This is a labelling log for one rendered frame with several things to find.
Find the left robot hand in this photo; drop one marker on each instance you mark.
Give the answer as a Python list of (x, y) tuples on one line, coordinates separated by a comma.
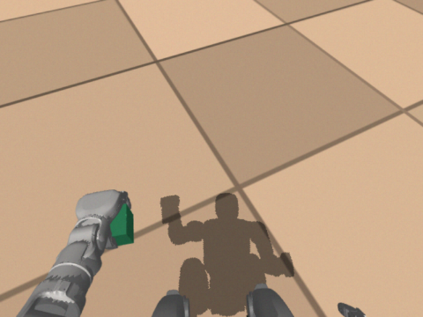
[(106, 204)]

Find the small box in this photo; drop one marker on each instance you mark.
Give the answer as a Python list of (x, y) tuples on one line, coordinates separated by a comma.
[(122, 227)]

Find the right robot hand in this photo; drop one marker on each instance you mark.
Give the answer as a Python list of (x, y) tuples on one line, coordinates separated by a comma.
[(349, 311)]

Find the left robot arm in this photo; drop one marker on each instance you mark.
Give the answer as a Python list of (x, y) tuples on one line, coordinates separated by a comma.
[(62, 293)]

